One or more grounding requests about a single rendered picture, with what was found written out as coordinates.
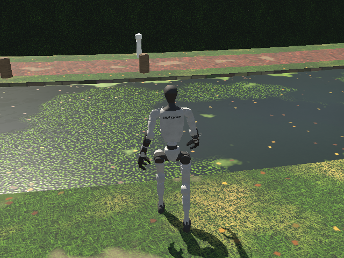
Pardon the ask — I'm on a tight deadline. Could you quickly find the left robot upper arm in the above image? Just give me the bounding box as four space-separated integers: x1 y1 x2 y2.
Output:
146 109 160 140

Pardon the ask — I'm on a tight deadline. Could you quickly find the right robot hand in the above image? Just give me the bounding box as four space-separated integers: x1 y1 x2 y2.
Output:
187 140 199 149

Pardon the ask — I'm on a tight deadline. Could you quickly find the right robot upper arm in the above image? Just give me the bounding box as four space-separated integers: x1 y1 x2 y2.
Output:
182 107 197 136

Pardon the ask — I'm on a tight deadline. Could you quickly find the robot right thigh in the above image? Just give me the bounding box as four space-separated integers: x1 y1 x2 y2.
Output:
180 151 191 196

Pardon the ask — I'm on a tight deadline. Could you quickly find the left robot hand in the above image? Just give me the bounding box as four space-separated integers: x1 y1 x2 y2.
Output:
138 156 150 170

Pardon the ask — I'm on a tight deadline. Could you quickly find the robot torso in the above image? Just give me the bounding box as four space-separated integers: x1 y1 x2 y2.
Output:
159 106 184 161

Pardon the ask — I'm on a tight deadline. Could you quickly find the right robot forearm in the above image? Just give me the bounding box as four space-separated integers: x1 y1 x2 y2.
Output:
192 128 199 143

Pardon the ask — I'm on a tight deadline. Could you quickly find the left robot forearm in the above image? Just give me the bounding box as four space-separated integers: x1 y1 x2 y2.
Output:
139 131 151 157

